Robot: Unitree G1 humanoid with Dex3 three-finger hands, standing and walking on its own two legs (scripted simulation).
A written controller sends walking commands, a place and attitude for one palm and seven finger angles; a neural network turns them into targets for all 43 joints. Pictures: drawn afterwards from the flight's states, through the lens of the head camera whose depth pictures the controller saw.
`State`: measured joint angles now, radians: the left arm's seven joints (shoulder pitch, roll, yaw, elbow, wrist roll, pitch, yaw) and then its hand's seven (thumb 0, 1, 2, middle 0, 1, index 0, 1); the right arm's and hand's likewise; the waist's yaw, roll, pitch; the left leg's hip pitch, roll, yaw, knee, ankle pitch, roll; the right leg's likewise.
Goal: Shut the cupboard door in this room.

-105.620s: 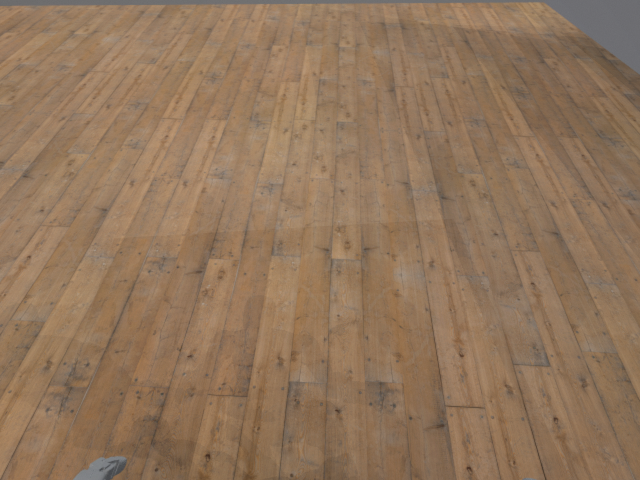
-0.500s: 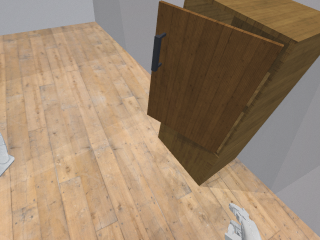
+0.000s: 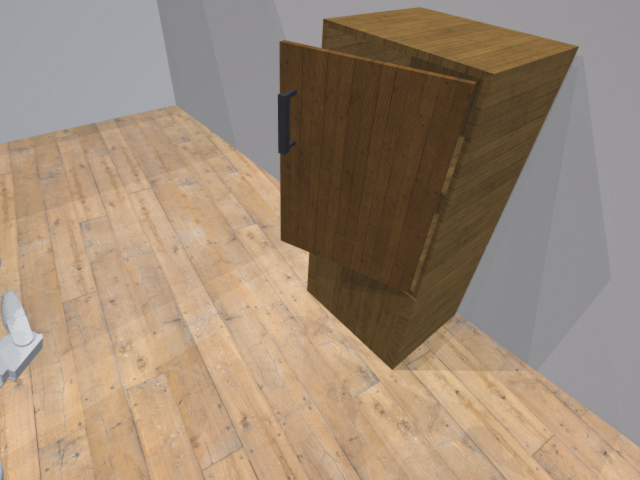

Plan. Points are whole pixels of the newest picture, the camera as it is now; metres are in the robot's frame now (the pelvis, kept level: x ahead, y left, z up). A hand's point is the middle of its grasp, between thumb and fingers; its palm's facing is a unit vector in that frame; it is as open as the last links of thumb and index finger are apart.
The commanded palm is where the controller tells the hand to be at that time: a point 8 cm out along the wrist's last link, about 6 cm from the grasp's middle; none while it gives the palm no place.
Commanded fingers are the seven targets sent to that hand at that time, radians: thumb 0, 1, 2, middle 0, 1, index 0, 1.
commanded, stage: stop stepping back and stand still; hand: left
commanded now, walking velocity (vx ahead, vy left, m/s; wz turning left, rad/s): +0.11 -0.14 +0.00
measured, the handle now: (288, 121) +0.90 +0.12 +0.07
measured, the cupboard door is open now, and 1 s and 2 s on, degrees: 21 21 21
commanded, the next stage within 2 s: let the arm hang, fingers relaxed in 0.82 s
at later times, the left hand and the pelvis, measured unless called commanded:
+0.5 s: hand (8, 372) +0.16 +0.29 +0.16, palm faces +0.54 -0.77 -0.33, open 7.4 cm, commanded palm +0.11 +0.31 +0.18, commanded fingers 0.00 0.90 0.90 -0.20 -0.30 -0.20 -0.30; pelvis -0.02 +0.01 -0.01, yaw +1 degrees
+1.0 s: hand (85, 377) +0.21 +0.27 +0.08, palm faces +0.26 -0.84 -0.48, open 7.4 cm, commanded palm none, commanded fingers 0.00 0.90 0.90 -0.20 -0.30 -0.20 -0.30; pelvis -0.01 +0.01 +0.00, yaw +1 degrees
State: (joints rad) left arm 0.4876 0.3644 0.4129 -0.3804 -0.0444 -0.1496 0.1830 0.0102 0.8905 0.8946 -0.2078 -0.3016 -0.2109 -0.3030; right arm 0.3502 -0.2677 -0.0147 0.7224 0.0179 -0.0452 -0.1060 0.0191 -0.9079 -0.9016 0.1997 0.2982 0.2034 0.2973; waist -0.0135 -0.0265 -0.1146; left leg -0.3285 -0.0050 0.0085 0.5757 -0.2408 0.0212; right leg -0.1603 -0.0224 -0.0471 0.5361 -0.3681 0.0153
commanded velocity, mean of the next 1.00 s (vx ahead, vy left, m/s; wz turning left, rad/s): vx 0.05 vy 0.00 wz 0.00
